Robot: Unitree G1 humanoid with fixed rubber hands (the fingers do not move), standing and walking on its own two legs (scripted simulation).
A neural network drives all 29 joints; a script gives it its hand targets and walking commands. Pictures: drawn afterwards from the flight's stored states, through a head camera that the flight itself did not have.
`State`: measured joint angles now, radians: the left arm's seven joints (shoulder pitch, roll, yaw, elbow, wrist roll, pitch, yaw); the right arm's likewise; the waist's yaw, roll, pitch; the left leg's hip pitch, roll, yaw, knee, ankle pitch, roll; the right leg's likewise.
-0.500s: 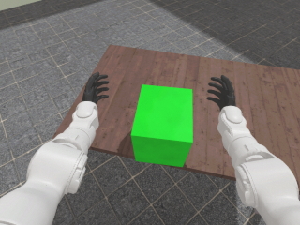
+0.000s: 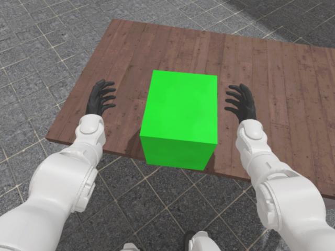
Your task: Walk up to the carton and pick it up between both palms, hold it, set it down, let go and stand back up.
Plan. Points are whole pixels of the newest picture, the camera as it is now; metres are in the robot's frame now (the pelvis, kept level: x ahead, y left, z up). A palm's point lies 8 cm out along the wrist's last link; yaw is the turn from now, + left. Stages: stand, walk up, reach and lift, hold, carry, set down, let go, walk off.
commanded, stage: reach and lift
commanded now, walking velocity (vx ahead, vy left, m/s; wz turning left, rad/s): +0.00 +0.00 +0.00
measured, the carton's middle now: (179, 122) +0.47 -0.05 -0.06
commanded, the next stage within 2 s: none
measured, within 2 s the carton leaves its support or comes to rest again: neither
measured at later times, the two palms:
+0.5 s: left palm (116, 118) +0.46 +0.12 -0.01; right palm (235, 124) +0.43 -0.20 -0.02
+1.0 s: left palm (129, 124) +0.45 +0.08 -0.02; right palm (230, 127) +0.42 -0.18 -0.02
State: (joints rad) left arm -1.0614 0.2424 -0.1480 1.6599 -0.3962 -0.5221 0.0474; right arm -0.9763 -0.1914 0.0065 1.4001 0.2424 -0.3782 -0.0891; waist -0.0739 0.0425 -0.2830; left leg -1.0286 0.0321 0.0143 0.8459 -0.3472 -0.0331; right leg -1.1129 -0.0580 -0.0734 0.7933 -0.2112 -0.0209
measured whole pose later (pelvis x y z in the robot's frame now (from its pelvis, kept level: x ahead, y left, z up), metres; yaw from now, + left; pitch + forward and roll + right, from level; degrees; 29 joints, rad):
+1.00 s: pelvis -0.01 +0.02 -0.03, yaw -2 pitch +29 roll +0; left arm -1.05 0.07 0.27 1.59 0.02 -0.57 0.13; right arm -1.03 -0.05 -0.45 1.43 -0.19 -0.48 -0.17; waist -0.09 0.09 -0.23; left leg -1.13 0.04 0.02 1.08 -0.47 -0.01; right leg -1.21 -0.05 -0.05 1.00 -0.30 0.00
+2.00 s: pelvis +0.02 +0.01 -0.01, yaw -2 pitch +31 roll -1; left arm -0.93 0.02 0.47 1.54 0.24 -0.72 0.13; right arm -0.92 -0.01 -0.65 1.45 -0.41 -0.71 -0.17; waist -0.06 0.08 -0.23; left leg -1.04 0.06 0.02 0.92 -0.42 -0.02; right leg -1.12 -0.02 -0.07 0.83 -0.25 -0.01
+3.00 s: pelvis +0.02 +0.01 +0.00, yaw -3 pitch +32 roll -2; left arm -0.88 0.01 0.29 1.58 0.04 -0.78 0.15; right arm -0.90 -0.05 -0.39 1.56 -0.22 -0.77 -0.22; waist -0.06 0.10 -0.27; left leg -1.05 0.07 0.00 0.91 -0.42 -0.02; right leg -1.11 -0.02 -0.08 0.79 -0.24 -0.01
